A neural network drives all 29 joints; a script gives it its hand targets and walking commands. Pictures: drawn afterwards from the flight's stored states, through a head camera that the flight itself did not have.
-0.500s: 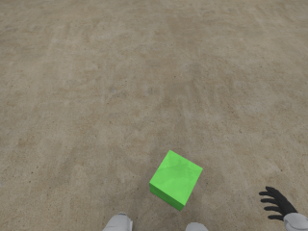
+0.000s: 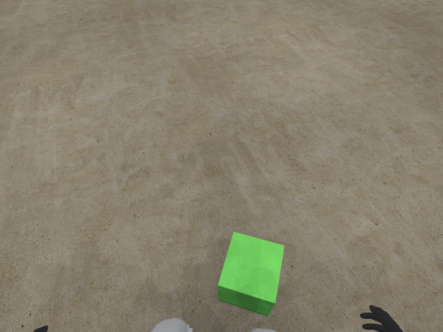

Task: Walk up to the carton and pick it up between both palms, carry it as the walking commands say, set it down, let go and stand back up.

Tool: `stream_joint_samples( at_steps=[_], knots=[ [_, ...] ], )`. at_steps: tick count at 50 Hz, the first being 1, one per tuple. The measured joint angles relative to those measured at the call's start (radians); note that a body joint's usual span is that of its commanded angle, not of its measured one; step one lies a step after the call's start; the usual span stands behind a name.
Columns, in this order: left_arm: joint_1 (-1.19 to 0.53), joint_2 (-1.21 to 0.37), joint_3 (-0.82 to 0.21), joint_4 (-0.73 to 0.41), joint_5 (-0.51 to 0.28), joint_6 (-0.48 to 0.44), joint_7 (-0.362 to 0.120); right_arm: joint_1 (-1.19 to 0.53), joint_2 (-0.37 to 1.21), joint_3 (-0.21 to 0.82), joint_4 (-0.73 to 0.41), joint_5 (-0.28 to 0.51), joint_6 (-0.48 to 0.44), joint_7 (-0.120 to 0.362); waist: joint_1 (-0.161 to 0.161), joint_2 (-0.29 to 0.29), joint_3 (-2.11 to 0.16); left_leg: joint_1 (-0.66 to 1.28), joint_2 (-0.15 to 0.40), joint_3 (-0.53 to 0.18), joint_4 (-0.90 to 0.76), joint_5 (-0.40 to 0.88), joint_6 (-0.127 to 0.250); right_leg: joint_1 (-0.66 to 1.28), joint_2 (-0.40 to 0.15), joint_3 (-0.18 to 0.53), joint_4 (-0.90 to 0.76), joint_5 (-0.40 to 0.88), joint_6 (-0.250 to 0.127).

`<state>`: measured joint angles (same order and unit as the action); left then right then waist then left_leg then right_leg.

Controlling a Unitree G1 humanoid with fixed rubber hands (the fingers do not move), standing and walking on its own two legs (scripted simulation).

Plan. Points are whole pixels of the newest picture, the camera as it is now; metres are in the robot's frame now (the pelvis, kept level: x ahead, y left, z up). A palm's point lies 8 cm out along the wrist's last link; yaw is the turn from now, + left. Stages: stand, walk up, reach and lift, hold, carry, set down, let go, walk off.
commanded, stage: walk up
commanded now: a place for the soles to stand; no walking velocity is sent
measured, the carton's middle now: (250, 273) +0.44 -0.12 -0.65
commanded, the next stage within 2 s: none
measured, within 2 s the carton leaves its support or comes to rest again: neither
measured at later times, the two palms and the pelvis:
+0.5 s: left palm (37, 331) +0.15 +0.34 -0.10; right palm out of the picture +0.01 -0.32 -0.05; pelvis +0.01 +0.03 +0.00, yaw -12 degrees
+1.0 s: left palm (103, 278) +0.24 +0.25 -0.10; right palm out of the picture +0.02 -0.35 -0.07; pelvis +0.03 -0.01 +0.00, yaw -18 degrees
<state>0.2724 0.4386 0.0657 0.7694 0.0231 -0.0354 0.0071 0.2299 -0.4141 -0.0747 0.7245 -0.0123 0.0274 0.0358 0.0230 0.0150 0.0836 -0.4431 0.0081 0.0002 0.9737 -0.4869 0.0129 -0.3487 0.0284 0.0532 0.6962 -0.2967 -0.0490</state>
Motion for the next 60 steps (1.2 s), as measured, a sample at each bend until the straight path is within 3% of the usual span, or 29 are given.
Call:
stream_joint_samples(
  at_steps=[5, 9, 14, 19, 26, 28, 31, 33, 35, 36, 39, 41, 43, 47, 53, 58, 60],
  knots=[
    [-0.031, 0.016, -0.004, -0.044, -0.003, 0.034, -0.026, 0.018, -0.019, -0.007, 0.009, 0.005, -0.036, -0.017, -0.010, -0.055, -0.006, 0.121, 0.007, 0.020, -0.282, 0.130, -0.001, -0.046, 0.008, 0.050, 0.045, -0.015, 0.021],
    [-0.053, 0.028, 0.006, -0.037, 0.006, 0.068, -0.024, 0.042, -0.021, -0.009, 0.025, -0.002, -0.056, -0.043, -0.030, -0.089, 0.010, 0.113, 0.017, 0.044, -0.239, 0.127, 0.002, -0.132, 0.048, 0.097, 0.323, -0.181, 0.029],
    [-0.028, 0.043, 0.021, -0.024, -0.002, 0.083, -0.046, 0.069, -0.024, -0.015, 0.022, -0.006, -0.075, -0.060, -0.038, -0.081, 0.010, 0.146, 0.075, 0.067, -0.300, 0.144, 0.003, -0.158, 0.017, 0.057, 0.405, -0.147, 0.052],
    [-0.035, 0.041, 0.030, -0.010, -0.005, 0.087, -0.057, 0.082, -0.039, -0.014, 0.010, -0.008, -0.085, -0.059, -0.043, -0.062, 0.040, 0.153, 0.105, 0.081, -0.347, 0.171, -0.005, -0.123, -0.020, 0.052, 0.301, -0.077, 0.052],
    [0.004, 0.009, 0.023, 0.029, -0.002, 0.049, -0.049, 0.066, -0.069, -0.007, -0.016, -0.014, -0.052, -0.030, -0.044, -0.013, 0.018, 0.113, 0.136, 0.140, -0.256, 0.107, -0.016, 0.043, -0.029, -0.058, -0.058, -0.079, 0.036],
    [0.010, -0.009, 0.026, 0.051, 0.006, 0.034, -0.037, 0.052, -0.074, -0.006, -0.005, -0.002, -0.039, -0.033, -0.031, 0.026, 0.013, 0.087, 0.135, 0.099, -0.163, 0.030, -0.011, 0.037, -0.002, -0.043, -0.039, -0.066, 0.041],
    [0.021, -0.020, 0.018, 0.061, 0.003, 0.025, -0.023, 0.026, -0.044, 0.010, 0.018, 0.006, -0.037, -0.035, -0.011, 0.034, 0.000, 0.072, 0.073, 0.038, -0.114, -0.099, -0.003, 0.037, 0.007, -0.003, -0.012, -0.068, 0.035],
    [0.014, -0.012, 0.017, 0.056, -0.005, 0.029, -0.017, 0.025, -0.012, 0.023, 0.024, 0.008, -0.059, -0.040, -0.006, 0.017, 0.000, 0.087, 0.048, 0.049, -0.198, -0.031, -0.002, 0.048, 0.000, 0.014, -0.012, -0.069, 0.039],
    [-0.003, 0.003, 0.015, 0.048, -0.022, 0.038, -0.018, 0.036, 0.013, 0.031, 0.035, 0.004, -0.081, -0.048, -0.006, -0.008, 0.003, 0.114, 0.035, 0.063, -0.274, 0.174, -0.003, 0.043, -0.008, 0.023, 0.027, -0.087, 0.040],
    [-0.016, 0.007, 0.016, 0.047, -0.028, 0.044, -0.017, 0.040, 0.022, 0.036, 0.043, -0.002, -0.085, -0.052, -0.007, -0.023, 0.004, 0.121, 0.031, 0.069, -0.274, 0.187, -0.007, 0.030, -0.010, 0.030, 0.065, -0.089, 0.033],
    [-0.061, 0.006, 0.014, 0.058, -0.031, 0.051, -0.015, 0.049, 0.033, 0.047, 0.070, -0.011, -0.082, -0.054, -0.031, -0.039, -0.003, 0.139, 0.039, 0.056, -0.280, 0.135, -0.010, 0.004, 0.002, 0.021, 0.132, -0.174, 0.016],
    [-0.072, 0.001, 0.011, 0.052, -0.024, 0.038, -0.023, 0.044, 0.025, 0.048, 0.085, -0.013, -0.077, -0.050, -0.036, -0.043, -0.010, 0.144, 0.055, 0.052, -0.287, 0.128, -0.021, 0.024, -0.001, 0.009, 0.034, -0.142, 0.001],
    [-0.073, 0.004, 0.008, 0.049, -0.016, 0.025, -0.028, 0.021, 0.016, 0.048, 0.088, -0.005, -0.073, -0.048, -0.033, -0.064, -0.012, 0.145, 0.060, 0.071, -0.285, 0.124, -0.038, 0.022, -0.008, 0.026, -0.011, -0.011, 0.021],
    [-0.110, -0.025, -0.010, 0.090, -0.018, 0.031, -0.024, -0.031, -0.014, 0.033, 0.104, 0.002, -0.071, -0.048, -0.046, -0.058, -0.008, 0.153, 0.065, 0.077, -0.310, 0.134, -0.047, 0.018, -0.003, 0.031, -0.006, -0.043, 0.051],
    [-0.145, -0.042, -0.024, 0.106, -0.012, 0.028, -0.026, -0.075, -0.031, 0.034, 0.131, 0.006, -0.070, -0.048, -0.041, -0.037, -0.017, 0.166, 0.074, 0.085, -0.346, 0.149, -0.051, 0.019, 0.007, 0.038, -0.026, -0.034, 0.040],
    [-0.166, -0.028, -0.020, 0.124, -0.008, 0.028, -0.016, -0.109, -0.019, 0.035, 0.153, 0.013, -0.053, -0.047, -0.038, -0.025, -0.011, 0.169, 0.068, 0.060, -0.337, 0.151, -0.025, 0.027, 0.013, 0.036, -0.028, -0.034, 0.028],
    [-0.172, -0.025, -0.018, 0.133, -0.008, 0.031, -0.014, -0.119, -0.009, 0.038, 0.161, 0.010, -0.054, -0.043, -0.033, -0.026, -0.010, 0.180, 0.063, 0.057, -0.362, 0.153, -0.036, 0.028, 0.013, 0.045, -0.041, -0.024, 0.032]
  ],
)
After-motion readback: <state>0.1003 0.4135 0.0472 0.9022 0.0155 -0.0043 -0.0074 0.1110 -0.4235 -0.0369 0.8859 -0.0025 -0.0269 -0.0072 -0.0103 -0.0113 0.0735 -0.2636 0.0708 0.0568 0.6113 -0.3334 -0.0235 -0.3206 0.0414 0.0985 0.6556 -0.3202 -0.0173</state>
